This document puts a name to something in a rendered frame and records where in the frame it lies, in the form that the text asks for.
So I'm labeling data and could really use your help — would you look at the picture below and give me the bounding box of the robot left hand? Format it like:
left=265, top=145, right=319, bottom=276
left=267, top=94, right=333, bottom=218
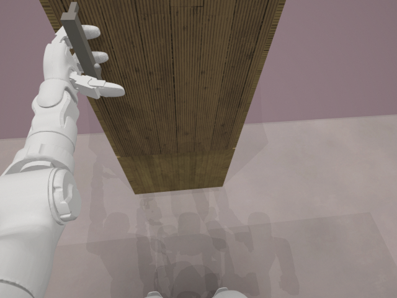
left=43, top=25, right=125, bottom=99

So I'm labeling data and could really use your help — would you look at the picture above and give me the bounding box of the right robot shin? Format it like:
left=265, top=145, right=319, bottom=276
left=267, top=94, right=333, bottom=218
left=213, top=287, right=228, bottom=297

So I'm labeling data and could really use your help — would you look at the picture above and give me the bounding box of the cupboard door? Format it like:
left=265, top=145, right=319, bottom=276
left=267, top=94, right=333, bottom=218
left=47, top=0, right=280, bottom=157

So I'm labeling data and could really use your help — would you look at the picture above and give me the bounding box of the robot left forearm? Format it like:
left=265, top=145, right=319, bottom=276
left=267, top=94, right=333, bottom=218
left=0, top=79, right=79, bottom=177

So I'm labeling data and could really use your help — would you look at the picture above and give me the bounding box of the handle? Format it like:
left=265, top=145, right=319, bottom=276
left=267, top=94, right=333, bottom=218
left=60, top=2, right=102, bottom=80

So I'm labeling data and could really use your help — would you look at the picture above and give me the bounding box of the robot left upper arm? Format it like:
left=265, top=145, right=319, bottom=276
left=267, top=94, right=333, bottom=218
left=0, top=167, right=81, bottom=298

